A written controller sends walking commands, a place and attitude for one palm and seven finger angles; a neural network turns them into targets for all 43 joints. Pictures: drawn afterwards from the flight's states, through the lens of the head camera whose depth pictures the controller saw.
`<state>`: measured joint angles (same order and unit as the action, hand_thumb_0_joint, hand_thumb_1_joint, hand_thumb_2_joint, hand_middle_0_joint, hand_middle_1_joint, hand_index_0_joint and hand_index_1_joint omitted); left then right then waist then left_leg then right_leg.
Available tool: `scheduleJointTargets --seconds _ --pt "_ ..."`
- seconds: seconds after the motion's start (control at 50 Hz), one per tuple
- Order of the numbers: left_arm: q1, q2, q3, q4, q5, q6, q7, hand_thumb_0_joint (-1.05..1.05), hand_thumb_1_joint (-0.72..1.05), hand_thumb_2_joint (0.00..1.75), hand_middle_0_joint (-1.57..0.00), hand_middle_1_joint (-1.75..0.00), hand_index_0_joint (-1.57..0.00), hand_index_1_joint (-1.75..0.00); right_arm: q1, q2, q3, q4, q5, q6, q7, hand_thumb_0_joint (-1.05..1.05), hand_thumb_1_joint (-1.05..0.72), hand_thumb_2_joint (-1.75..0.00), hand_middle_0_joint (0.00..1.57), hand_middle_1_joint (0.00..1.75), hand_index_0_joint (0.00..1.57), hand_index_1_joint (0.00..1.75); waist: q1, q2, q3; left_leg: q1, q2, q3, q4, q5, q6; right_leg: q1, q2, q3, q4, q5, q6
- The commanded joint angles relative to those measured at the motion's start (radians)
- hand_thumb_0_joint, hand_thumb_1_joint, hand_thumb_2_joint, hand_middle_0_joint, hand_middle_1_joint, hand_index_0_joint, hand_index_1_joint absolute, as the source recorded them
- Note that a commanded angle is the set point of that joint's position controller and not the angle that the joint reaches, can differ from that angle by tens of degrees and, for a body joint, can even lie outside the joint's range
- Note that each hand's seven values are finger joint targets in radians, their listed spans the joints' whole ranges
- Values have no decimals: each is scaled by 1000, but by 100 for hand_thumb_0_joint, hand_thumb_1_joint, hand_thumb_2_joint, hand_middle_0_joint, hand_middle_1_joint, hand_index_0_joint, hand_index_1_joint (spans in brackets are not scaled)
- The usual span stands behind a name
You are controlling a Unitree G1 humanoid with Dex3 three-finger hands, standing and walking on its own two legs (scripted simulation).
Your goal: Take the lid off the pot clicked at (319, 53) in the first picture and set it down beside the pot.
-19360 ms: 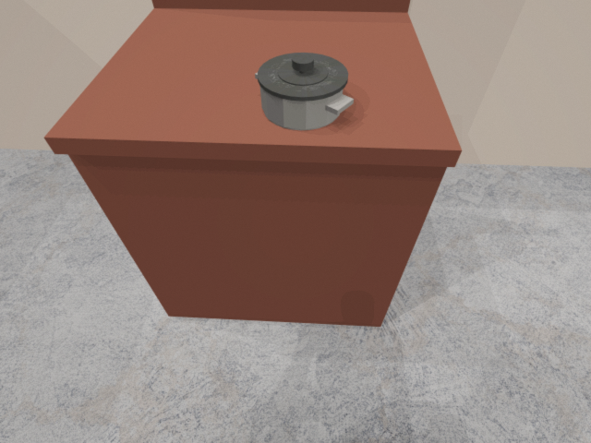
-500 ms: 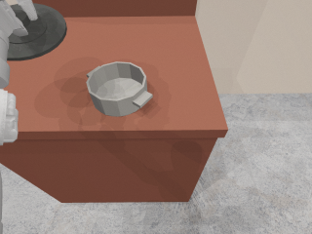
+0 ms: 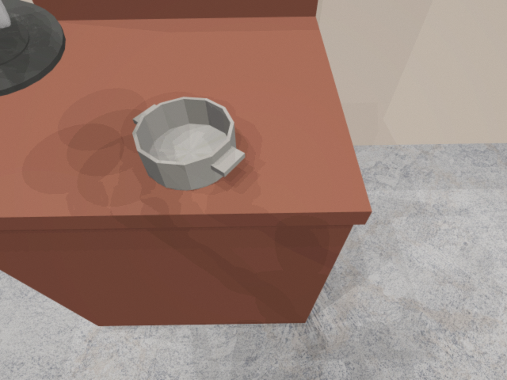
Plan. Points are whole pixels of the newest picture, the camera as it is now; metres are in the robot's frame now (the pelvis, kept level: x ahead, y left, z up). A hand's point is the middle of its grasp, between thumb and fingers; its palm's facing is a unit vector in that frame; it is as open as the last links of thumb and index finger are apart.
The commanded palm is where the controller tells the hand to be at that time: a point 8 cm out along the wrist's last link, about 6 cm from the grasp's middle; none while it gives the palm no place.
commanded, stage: move the lid sideways beside the pot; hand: left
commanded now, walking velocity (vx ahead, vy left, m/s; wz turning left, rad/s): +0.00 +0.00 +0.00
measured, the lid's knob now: out of the picture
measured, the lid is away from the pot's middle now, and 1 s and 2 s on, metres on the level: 0.22 0.22 0.23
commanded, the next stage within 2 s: lower the lid onto the table in 0.14 s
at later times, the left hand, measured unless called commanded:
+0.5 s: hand out of the picture +0.45 +0.33 +0.30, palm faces -0.19 -0.19 -0.96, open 7.1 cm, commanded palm +0.47 +0.32 +0.36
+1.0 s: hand out of the picture +0.48 +0.31 +0.26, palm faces -0.23 -0.19 -0.95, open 7.1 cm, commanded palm +0.47 +0.31 +0.32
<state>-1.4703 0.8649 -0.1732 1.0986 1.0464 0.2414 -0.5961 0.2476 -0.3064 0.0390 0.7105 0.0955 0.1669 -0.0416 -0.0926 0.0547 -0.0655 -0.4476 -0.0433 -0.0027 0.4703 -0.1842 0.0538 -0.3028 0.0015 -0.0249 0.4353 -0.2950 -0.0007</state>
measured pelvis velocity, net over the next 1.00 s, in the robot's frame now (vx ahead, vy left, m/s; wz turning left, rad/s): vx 0.00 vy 0.00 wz -0.02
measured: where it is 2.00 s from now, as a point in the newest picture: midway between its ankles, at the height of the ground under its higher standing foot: outside the picture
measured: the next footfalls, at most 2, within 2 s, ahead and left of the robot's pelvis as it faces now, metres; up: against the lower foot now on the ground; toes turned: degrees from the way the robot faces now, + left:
none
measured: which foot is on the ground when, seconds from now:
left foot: down 0.00-1.00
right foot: down 0.00-1.00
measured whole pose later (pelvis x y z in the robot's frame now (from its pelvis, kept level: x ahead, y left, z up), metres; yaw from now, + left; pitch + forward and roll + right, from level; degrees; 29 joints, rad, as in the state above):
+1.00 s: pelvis +0.00 +0.00 +0.00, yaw -1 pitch +10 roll -1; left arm -1.41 0.86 -0.13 1.19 1.03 0.24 -0.56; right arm 0.28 -0.31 0.03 0.70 0.10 0.15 -0.04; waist -0.12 0.05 -0.07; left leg -0.48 -0.04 0.01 0.50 -0.21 0.06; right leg -0.33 0.00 -0.01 0.46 -0.31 0.01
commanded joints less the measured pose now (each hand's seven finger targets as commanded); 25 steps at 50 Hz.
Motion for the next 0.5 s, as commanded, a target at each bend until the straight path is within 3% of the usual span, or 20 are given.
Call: scheduleJointTargets --seconds 0.0,0.02,0.04,0.06,0.08,0.1,0.12,0.14,0.18,0.2,0.22,0.24,0.28,0.32,0.34,0.4,0.42,0.44,0.46,0.48 --pt "-528 239 39 -158 20 -8 57 0 78 77 -98 -107 -92 -106 13 -150 -45 -96 -5 -21 -17 0 -90 -90 20 30 20 30 -14 29 -399 402 9 -22 37 391 25 -49 43 -9 -41 271 -33" --pt "-502 229 32 -153 7 -13 53 0 78 77 -98 -107 -92 -106 12 -155 -43 -95 1 -24 -17 0 -90 -90 20 30 20 30 -15 42 -382 403 13 -19 42 430 23 -46 40 -11 -39 299 -37" --pt "-520 303 81 -178 25 -15 57 0 78 77 -98 -107 -92 -106 10 -155 -42 -98 -6 -17 -16 0 -90 -90 20 30 20 30 -5 18 -427 392 10 -14 39 404 26 -9 40 1 -36 304 -29" --pt "-523 325 91 -171 31 -20 58 0 78 77 -98 -107 -92 -106 4 -154 -41 -105 -5 -16 -21 0 -90 -90 20 30 20 30 -5 14 -428 375 8 -7 44 393 33 4 36 5 -31 321 -30" --pt "-536 313 76 -181 28 -19 56 0 78 77 -98 -107 -92 -106 1 -152 -41 -108 -5 -14 -21 0 -90 -90 20 30 20 30 -8 14 -423 367 8 -5 41 386 33 8 35 4 -32 325 -29" --pt "-566 297 62 -220 22 -20 54 0 78 77 -98 -107 -92 -106 -3 -152 -43 -108 -2 -12 -18 0 -90 -90 20 30 20 30 -10 60 -432 394 11 -8 43 408 31 -8 35 2 -32 325 -31" --pt "-559 232 18 -232 2 -20 49 0 78 77 -98 -107 -92 -106 -1 -150 -44 -109 3 -20 -16 0 -90 -90 20 30 20 30 -15 97 -427 436 16 -12 58 493 28 -35 36 -5 -32 346 -35" --pt "-567 322 92 -250 22 -18 54 0 78 77 -98 -107 -92 -106 15 -154 -47 -102 -5 -17 -13 0 -90 -90 20 30 20 30 -5 81 -475 456 20 -22 57 490 27 -20 42 1 -30 324 -27" --pt "-481 300 67 -131 27 -21 50 0 78 77 -98 -107 -92 -106 12 -150 -41 -103 -2 -15 -19 0 -90 -90 20 30 20 30 -15 46 -379 380 13 -9 50 401 30 -37 43 -4 -37 292 -28" --pt "-492 288 54 -150 19 -22 48 0 78 77 -98 -107 -92 -106 8 -153 -40 -103 2 -11 -18 0 -90 -90 20 30 20 30 -15 32 -371 366 17 -9 36 359 28 -32 40 -6 -40 277 -28" --pt "-474 232 16 -146 0 -23 44 0 78 77 -98 -107 -92 -106 1 -154 -40 -106 8 -15 -18 0 -90 -90 20 30 20 30 -19 59 -349 375 17 -3 41 386 28 -43 36 -8 -42 293 -33" --pt "-551 253 28 -142 8 10 47 0 78 77 -98 -107 -92 -106 7 -158 -42 -88 4 -15 -11 0 -90 -90 20 30 20 30 -21 76 -387 398 13 -9 32 368 28 -32 39 -3 -42 290 -30" --pt "-544 233 6 -101 9 30 43 0 78 77 -98 -107 -92 -106 17 -159 -40 -81 7 -27 -12 0 -90 -90 20 30 20 30 -32 44 -346 378 10 -15 24 331 30 -50 41 -8 -55 271 -29" --pt "-612 189 -21 -208 -11 34 44 0 78 77 -98 -107 -92 -106 13 -157 -43 -83 7 -47 -10 0 -90 -90 20 30 20 30 -26 118 -427 475 14 -25 38 443 28 -55 40 -11 -50 301 -36" --pt "-646 243 20 -232 16 40 51 0 78 77 -98 -107 -92 -106 38 -160 -49 -73 -4 -52 -9 0 -90 -90 20 30 20 30 -24 136 -487 513 15 -32 44 463 26 -54 47 -5 -50 298 -29" --pt "-523 191 -10 -71 16 46 50 0 78 77 -98 -107 -92 -106 43 -156 -44 -67 2 -61 -12 0 -90 -90 20 30 20 30 -34 39 -364 410 9 -28 29 353 25 -71 46 -17 -53 254 -29" --pt "-492 156 -29 -72 -4 42 48 0 78 77 -98 -107 -92 -106 48 -160 -44 -66 6 -69 -12 0 -90 -90 20 30 20 30 -32 45 -350 411 10 -23 29 379 25 -69 42 -20 -52 274 -33" --pt "-506 215 7 -72 16 45 55 0 78 77 -98 -107 -92 -106 41 -164 -42 -62 1 -63 -10 0 -90 -90 20 30 20 30 -28 33 -369 397 11 -22 21 328 25 -58 42 -12 -51 254 -28" --pt "-520 227 12 -75 17 40 59 0 78 77 -98 -107 -92 -106 36 -163 -41 -65 1 -63 -14 0 -90 -90 20 30 20 30 -28 24 -362 378 7 -20 19 305 29 -50 41 -12 -51 257 -31" --pt "-586 213 -5 -139 12 39 61 0 78 77 -98 -107 -92 -106 30 -164 -44 -67 0 -62 -13 0 -90 -90 20 30 20 30 -29 59 -392 402 8 -22 16 317 29 -49 40 -9 -53 265 -32"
